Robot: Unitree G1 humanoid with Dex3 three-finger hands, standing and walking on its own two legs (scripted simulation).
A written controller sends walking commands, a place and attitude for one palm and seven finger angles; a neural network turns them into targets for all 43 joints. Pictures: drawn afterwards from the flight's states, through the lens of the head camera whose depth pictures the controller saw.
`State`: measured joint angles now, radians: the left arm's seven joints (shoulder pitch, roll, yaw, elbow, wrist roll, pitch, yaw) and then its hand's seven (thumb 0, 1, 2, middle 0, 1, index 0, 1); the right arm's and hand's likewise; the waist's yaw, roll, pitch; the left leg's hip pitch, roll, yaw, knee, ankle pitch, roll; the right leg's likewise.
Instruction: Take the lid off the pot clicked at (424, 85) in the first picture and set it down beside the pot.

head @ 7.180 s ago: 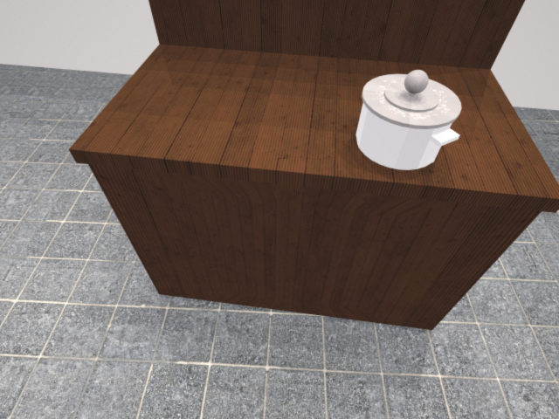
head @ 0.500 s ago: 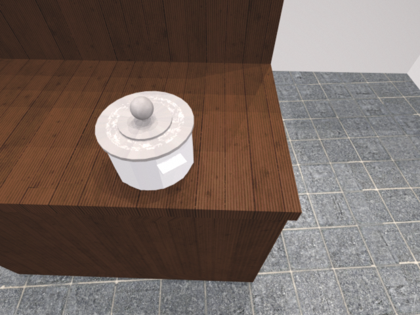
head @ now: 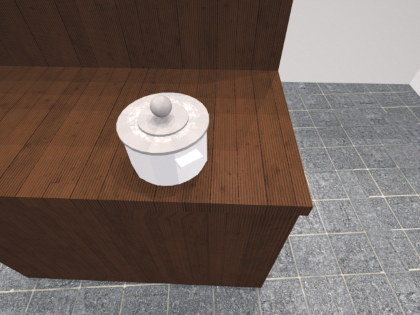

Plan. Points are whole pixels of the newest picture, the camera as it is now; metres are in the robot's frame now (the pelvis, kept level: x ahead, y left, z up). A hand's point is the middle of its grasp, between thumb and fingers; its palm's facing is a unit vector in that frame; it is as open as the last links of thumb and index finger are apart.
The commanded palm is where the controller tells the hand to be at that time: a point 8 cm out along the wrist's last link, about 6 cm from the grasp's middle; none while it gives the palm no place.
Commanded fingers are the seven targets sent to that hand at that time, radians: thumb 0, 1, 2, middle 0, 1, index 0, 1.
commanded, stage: come to a stop and stand still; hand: left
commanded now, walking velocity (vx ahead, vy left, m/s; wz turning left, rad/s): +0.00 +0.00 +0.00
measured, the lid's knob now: (160, 106) +0.48 +0.13 +0.15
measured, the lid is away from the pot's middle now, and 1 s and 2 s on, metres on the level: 0.00 0.00 0.00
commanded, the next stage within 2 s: look again from close up in 0.16 s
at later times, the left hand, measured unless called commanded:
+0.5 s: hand out of the picture +0.03 +0.16 -0.17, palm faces -0.01 -0.98 -0.21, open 7.3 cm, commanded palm none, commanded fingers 0.00 0.90 0.90 -0.20 -0.30 -0.20 -0.30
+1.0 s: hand out of the picture +0.05 +0.15 -0.17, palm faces -0.01 -0.98 -0.21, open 7.3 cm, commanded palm none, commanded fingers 0.00 0.90 0.90 -0.20 -0.30 -0.20 -0.30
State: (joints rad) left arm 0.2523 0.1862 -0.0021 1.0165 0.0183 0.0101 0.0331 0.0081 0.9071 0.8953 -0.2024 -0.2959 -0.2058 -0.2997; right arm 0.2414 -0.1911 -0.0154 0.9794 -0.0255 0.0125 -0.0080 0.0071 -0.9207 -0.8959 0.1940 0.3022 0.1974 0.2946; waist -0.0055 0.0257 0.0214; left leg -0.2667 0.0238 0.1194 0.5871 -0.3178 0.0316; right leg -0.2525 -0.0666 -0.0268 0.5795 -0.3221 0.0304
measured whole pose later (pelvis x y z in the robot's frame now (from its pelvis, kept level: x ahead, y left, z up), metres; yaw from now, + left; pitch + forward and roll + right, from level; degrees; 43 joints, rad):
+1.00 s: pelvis +0.03 -0.03 +0.01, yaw -1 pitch +0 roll +1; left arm 0.25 0.18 -0.01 1.05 0.01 0.00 0.03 0.01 0.92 0.90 -0.20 -0.30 -0.20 -0.30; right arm 0.23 -0.16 0.00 1.08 -0.01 -0.01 -0.03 0.01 -0.92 -0.90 0.19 0.30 0.20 0.29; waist 0.00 -0.01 0.06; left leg -0.17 0.06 0.12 0.47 -0.29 -0.02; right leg -0.18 -0.03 -0.03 0.49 -0.32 0.00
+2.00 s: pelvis +0.01 -0.03 +0.01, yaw +3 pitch -2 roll +0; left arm 0.69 0.27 0.14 -0.24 -0.04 -0.01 0.10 0.02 0.90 0.90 -1.27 -1.46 -1.27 -1.46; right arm 0.20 -0.19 0.01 0.65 0.00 -0.13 -0.03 0.01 -0.90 -0.90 0.20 0.30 0.20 0.30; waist 0.05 0.05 0.04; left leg -0.15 0.04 0.05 0.42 -0.23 -0.01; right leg -0.10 -0.04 -0.10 0.40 -0.26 0.01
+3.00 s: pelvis +0.00 -0.03 +0.01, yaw +1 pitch +0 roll +0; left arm 0.57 0.55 0.18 -0.54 0.55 0.07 0.10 0.01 0.81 0.93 -1.28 -1.41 -1.28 -1.41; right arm 0.16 -0.27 0.00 0.58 -0.01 0.01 0.00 0.02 -0.90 -0.90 0.20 0.30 0.20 0.30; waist 0.08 0.10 0.02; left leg -0.22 0.05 0.08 0.47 -0.25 -0.01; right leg -0.19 -0.04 -0.07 0.47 -0.27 0.01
